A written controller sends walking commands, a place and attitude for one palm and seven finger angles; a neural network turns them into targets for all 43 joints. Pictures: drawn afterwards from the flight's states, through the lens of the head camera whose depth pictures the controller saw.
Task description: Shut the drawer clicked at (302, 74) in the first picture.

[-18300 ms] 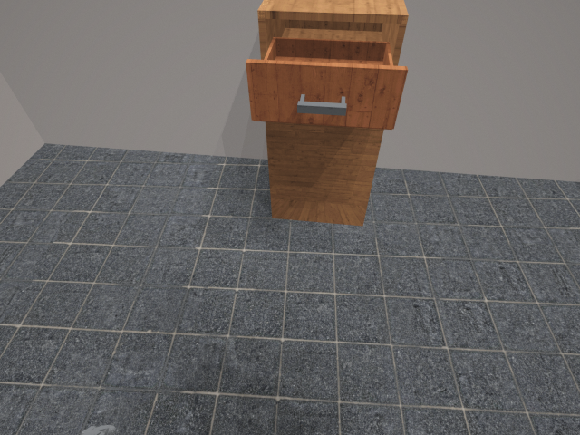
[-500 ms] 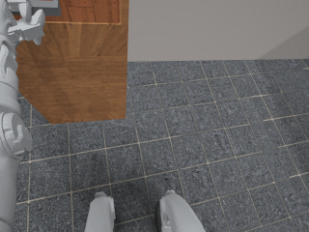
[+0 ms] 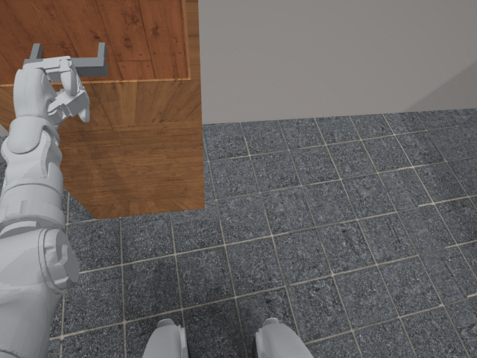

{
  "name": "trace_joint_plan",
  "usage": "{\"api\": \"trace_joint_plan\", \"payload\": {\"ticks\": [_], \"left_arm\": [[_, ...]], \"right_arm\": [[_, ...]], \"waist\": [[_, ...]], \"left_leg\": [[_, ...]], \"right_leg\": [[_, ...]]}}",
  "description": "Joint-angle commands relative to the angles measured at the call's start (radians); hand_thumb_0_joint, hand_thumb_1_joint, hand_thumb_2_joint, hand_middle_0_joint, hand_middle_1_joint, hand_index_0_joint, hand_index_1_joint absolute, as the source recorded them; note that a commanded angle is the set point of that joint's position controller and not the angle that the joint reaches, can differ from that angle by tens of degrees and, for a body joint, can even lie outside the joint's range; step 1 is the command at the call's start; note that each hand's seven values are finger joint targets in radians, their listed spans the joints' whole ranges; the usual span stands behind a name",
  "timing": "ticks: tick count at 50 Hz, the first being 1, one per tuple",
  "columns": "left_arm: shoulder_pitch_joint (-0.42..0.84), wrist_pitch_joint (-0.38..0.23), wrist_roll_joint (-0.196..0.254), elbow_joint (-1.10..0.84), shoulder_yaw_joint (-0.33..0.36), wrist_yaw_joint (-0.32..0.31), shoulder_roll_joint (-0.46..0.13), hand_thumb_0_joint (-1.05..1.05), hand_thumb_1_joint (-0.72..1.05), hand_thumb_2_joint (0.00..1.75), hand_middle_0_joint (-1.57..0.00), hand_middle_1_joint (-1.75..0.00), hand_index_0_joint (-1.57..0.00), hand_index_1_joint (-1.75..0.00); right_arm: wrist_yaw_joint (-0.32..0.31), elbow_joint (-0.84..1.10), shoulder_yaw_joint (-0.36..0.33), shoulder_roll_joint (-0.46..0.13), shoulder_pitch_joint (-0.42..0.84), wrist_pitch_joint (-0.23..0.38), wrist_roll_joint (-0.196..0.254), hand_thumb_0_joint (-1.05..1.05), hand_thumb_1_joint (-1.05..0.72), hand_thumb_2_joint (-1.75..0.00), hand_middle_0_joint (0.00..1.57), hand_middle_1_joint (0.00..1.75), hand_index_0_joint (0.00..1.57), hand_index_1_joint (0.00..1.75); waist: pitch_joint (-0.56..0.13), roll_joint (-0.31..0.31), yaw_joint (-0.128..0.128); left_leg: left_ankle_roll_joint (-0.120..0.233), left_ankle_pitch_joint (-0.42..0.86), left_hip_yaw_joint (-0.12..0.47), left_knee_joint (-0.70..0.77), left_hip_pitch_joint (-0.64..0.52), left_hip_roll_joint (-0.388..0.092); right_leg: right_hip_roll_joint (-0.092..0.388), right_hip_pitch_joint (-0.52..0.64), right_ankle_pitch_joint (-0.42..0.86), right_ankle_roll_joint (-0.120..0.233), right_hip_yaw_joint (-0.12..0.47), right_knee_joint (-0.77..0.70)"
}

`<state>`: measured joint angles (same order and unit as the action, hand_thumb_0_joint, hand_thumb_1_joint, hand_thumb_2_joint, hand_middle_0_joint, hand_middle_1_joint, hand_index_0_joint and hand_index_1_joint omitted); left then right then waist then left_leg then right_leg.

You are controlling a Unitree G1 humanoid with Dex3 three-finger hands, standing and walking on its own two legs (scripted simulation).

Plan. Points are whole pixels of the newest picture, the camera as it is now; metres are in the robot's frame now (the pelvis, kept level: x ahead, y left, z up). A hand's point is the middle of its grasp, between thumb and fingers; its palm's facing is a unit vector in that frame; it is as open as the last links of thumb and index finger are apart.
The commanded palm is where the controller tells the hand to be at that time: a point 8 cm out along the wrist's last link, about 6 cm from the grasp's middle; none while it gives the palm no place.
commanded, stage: draw the hand back to the body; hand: left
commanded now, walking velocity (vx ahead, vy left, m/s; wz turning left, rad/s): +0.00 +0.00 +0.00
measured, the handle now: (68, 58) +0.60 +0.24 +0.09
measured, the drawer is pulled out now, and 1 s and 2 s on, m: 0.00 0.00 0.00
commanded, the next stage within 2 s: step back with the hand held close in 1.46 s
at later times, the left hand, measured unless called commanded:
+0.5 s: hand (47, 146) +0.39 +0.21 +0.14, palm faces +0.08 -1.00 -0.04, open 3.3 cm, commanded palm +0.35 +0.25 +0.15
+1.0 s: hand out of the picture +0.27 +0.22 +0.19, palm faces +0.38 -0.87 -0.31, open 3.2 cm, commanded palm +0.22 +0.26 +0.21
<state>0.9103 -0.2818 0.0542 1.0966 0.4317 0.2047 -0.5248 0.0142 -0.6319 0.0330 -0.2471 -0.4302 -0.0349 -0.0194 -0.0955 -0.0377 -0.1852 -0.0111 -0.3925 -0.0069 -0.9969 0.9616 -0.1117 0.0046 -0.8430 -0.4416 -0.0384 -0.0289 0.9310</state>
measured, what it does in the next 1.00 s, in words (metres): rises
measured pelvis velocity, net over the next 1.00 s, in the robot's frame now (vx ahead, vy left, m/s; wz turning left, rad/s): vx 0.03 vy -0.02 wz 0.04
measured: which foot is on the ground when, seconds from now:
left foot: down 0.00-1.00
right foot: down 0.00-1.00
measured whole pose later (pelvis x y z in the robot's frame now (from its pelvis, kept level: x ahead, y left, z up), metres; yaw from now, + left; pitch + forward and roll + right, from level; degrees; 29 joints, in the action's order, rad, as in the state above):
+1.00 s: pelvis +0.03 -0.02 +0.07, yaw +2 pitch -4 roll +0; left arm -0.19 -0.07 0.06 -0.12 0.21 -0.09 -0.30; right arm -0.08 -0.63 0.04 -0.23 -0.17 0.03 0.00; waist 0.02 -0.06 0.05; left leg -0.04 -0.21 -0.04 -0.42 0.15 -0.06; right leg 0.04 -0.06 -0.29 -0.02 -0.04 0.42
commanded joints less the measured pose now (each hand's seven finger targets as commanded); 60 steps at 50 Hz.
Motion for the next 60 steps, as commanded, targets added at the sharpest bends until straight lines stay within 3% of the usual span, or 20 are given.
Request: {"api": "trace_joint_plan", "payload": {"ticks": [1,4,8,13,15,19,24,26,29,30,31,34,37,41,45,47,50,53,55,60], "left_arm": [[0.412,-0.095,0.036,-0.261,0.010,0.003,-0.233,0.00,0.90,0.90,-1.40,-1.60,-1.40,-1.60],[0.356,-0.100,0.053,-0.267,-0.022,0.015,-0.170,0.00,0.90,0.90,-1.40,-1.60,-1.40,-1.60],[0.108,-0.079,0.093,-0.435,0.022,0.033,-0.185,0.00,0.90,0.90,-1.40,-1.60,-1.40,-1.60],[-0.085,-0.027,0.158,-0.653,0.010,0.040,-0.144,0.00,0.90,0.90,-1.40,-1.60,-1.40,-1.60],[-0.127,-0.018,0.172,-0.752,-0.041,0.039,-0.084,0.00,0.90,0.90,-1.40,-1.60,-1.40,-1.60],[-0.248,0.006,0.194,-0.836,-0.074,0.033,-0.027,0.00,0.90,0.90,-1.40,-1.60,-1.40,-1.60],[-0.335,0.051,0.216,-0.903,-0.082,0.053,-0.015,0.00,0.90,0.90,-1.40,-1.60,-1.40,-1.60],[-0.379,0.063,0.224,-0.957,-0.088,0.067,-0.006,0.00,0.90,0.90,-1.40,-1.60,-1.40,-1.60],[-0.440,0.093,0.245,-0.994,-0.087,0.079,0.008,0.00,0.90,0.90,-1.40,-1.60,-1.40,-1.60],[-0.481,0.096,0.118,-1.058,-0.097,-0.054,-0.073,0.00,0.90,0.90,-1.40,-1.60,-1.40,-1.60],[-0.514,0.113,0.102,-1.071,-0.155,-0.119,0.020,0.00,0.90,0.90,-1.40,-1.60,-1.40,-1.60],[-0.590,0.144,0.053,-1.152,-0.159,-0.228,0.023,0.00,0.90,0.90,-1.40,-1.60,-1.40,-1.60],[-0.613,0.151,0.031,-1.241,-0.166,-0.273,0.022,0.00,0.90,0.90,-1.40,-1.60,-1.40,-1.60],[-0.707,0.149,0.018,-1.309,-0.162,-0.301,0.033,0.00,0.90,0.90,-1.40,-1.60,-1.40,-1.60],[-0.847,0.145,0.013,-1.386,-0.141,-0.307,0.031,0.00,0.90,0.90,-1.40,-1.60,-1.40,-1.60],[-0.902,0.139,0.013,-1.449,-0.138,-0.307,0.043,0.00,0.90,0.90,-1.40,-1.60,-1.40,-1.60],[-1.027,0.139,0.015,-1.488,-0.105,-0.304,0.032,0.00,0.90,0.90,-1.40,-1.60,-1.40,-1.60],[-1.095,0.131,0.015,-1.579,-0.088,-0.304,0.033,0.00,0.90,0.90,-1.40,-1.60,-1.40,-1.60],[-1.162,0.128,0.014,-1.597,-0.071,-0.303,0.028,0.00,0.90,0.90,-1.40,-1.60,-1.40,-1.60],[-1.293,0.114,0.010,-1.720,-0.044,-0.308,0.024,0.00,0.90,0.90,-1.40,-1.60,-1.40,-1.60]], "right_arm": [[-0.018,0.057,-0.075,-0.186,-0.128,0.011,0.012,0.00,-0.90,-0.90,0.20,0.30,0.20,0.30],[-0.016,0.054,-0.081,-0.178,-0.119,0.006,0.017,0.00,-0.90,-0.90,0.20,0.30,0.20,0.30],[-0.012,0.108,-0.090,-0.173,-0.072,-0.004,0.034,0.00,-0.90,-0.90,0.20,0.30,0.20,0.30],[-0.023,0.149,-0.087,-0.159,0.004,0.003,0.057,0.00,-0.90,-0.90,0.20,0.30,0.20,0.30],[-0.028,0.165,-0.083,-0.149,0.042,0.015,0.064,0.00,-0.90,-0.90,0.20,0.30,0.20,0.30],[-0.039,0.167,-0.080,-0.143,0.092,0.040,0.068,0.00,-0.90,-0.90,0.20,0.30,0.20,0.30],[-0.052,0.183,-0.067,-0.144,0.165,0.066,0.073,0.00,-0.90,-0.90,0.20,0.30,0.20,0.30],[-0.055,0.200,-0.059,-0.134,0.198,0.080,0.074,0.00,-0.90,-0.90,0.20,0.30,0.20,0.30],[-0.063,0.213,-0.051,-0.134,0.238,0.100,0.078,0.00,-0.90,-0.90,0.20,0.30,0.20,0.30],[-0.076,0.208,-0.051,-0.122,0.294,0.091,0.070,0.00,-0.90,-0.90,0.20,0.30,0.20,0.30],[-0.086,0.213,-0.042,-0.110,0.315,0.090,0.066,0.00,-0.90,-0.90,0.20,0.30,0.20,0.30],[-0.101,0.193,-0.039,-0.111,0.331,0.090,0.061,0.00,-0.90,-0.90,0.20,0.30,0.20,0.30],[-0.108,0.185,-0.028,-0.104,0.357,0.097,0.051,0.00,-0.90,-0.90,0.20,0.30,0.20,0.30],[-0.113,0.171,-0.023,-0.096,0.383,0.112,0.038,0.00,-0.90,-0.90,0.20,0.30,0.20,0.30],[-0.110,0.164,-0.029,-0.096,0.396,0.126,0.028,0.00,-0.90,-0.90,0.20,0.30,0.20,0.30],[-0.106,0.166,-0.028,-0.089,0.400,0.130,0.026,0.00,-0.90,-0.90,0.20,0.30,0.20,0.30],[-0.102,0.167,-0.034,-0.091,0.404,0.134,0.019,0.00,-0.90,-0.90,0.20,0.30,0.20,0.30],[-0.100,0.174,-0.037,-0.083,0.405,0.138,0.016,0.00,-0.90,-0.90,0.20,0.30,0.20,0.30],[-0.100,0.172,-0.042,-0.084,0.407,0.144,0.013,0.00,-0.90,-0.90,0.20,0.30,0.20,0.30],[-0.098,0.179,-0.046,-0.078,0.401,0.167,0.011,0.00,-0.90,-0.90,0.20,0.30,0.20,0.30]], "waist": [[-0.455,-0.136,0.016],[-0.444,-0.114,0.014],[-0.536,-0.116,0.088],[-0.450,-0.043,0.110],[-0.408,-0.093,0.105],[-0.340,-0.062,0.113],[-0.274,-0.010,0.126],[-0.272,-0.059,0.144],[-0.222,-0.003,0.155],[-0.178,0.034,0.196],[-0.095,0.019,0.171],[-0.112,0.019,0.186],[-0.100,0.005,0.192],[-0.052,-0.021,0.204],[-0.036,0.010,0.223],[-0.032,-0.022,0.225],[0.007,0.023,0.237],[0.007,-0.008,0.239],[0.040,0.021,0.243],[0.046,-0.024,0.252]], "left_leg": [[0.034,0.312,0.022,0.105,-0.489,0.074],[0.035,0.361,0.016,0.103,-0.512,0.075],[0.036,0.472,-0.005,0.129,-0.570,0.084],[0.044,0.466,-0.025,0.192,-0.564,0.090],[0.046,0.476,-0.032,0.205,-0.606,0.093],[0.042,0.453,-0.023,0.251,-0.646,0.093],[0.043,0.370,-0.018,0.295,-0.656,0.104],[0.040,0.383,-0.019,0.307,-0.687,0.108],[0.040,0.324,-0.017,0.336,-0.683,0.110],[0.044,0.303,-0.044,0.374,-0.727,0.122],[0.042,0.253,-0.044,0.409,-0.731,0.117],[0.041,0.270,-0.040,0.462,-0.796,0.108],[0.043,0.281,-0.039,0.514,-0.849,0.111],[0.040,0.283,-0.042,0.571,-0.897,0.110],[0.041,0.341,-0.050,0.601,-0.942,0.108],[0.039,0.356,-0.051,0.613,-0.959,0.106],[0.039,0.371,-0.054,0.622,-0.959,0.106],[0.039,0.381,-0.057,0.623,-0.968,0.105],[0.038,0.376,-0.060,0.625,-0.967,0.104],[0.034,0.379,-0.056,0.620,-0.971,0.104]], "right_leg": [[-0.072,0.113,0.309,0.052,-0.025,-0.124],[-0.071,0.127,0.365,0.050,-0.024,-0.127],[-0.067,0.285,0.509,0.053,-0.017,-0.136],[-0.058,0.421,0.608,0.044,-0.015,-0.185],[-0.055,0.422,0.612,0.046,-0.014,-0.202],[-0.051,0.434,0.578,0.043,-0.025,-0.236],[-0.043,0.470,0.535,0.043,-0.028,-0.274],[-0.038,0.494,0.541,0.048,-0.027,-0.279],[-0.036,0.502,0.495,0.043,-0.031,-0.308],[-0.016,0.492,0.439,0.052,0.005,-0.389],[-0.012,0.471,0.386,0.046,0.001,-0.419],[-0.009,0.553,0.382,0.049,-0.009,-0.449],[-0.009,0.604,0.381,0.048,-0.006,-0.496],[-0.011,0.646,0.354,0.049,-0.007,-0.555],[-0.014,0.691,0.405,0.047,-0.010,-0.591],[-0.010,0.710,0.415,0.048,-0.011,-0.595],[-0.015,0.717,0.424,0.044,-0.014,-0.621],[-0.010,0.730,0.432,0.043,-0.012,-0.621],[-0.016,0.716,0.417,0.040,-0.014,-0.643],[-0.017,0.718,0.415,0.043,-0.014,-0.643]]}}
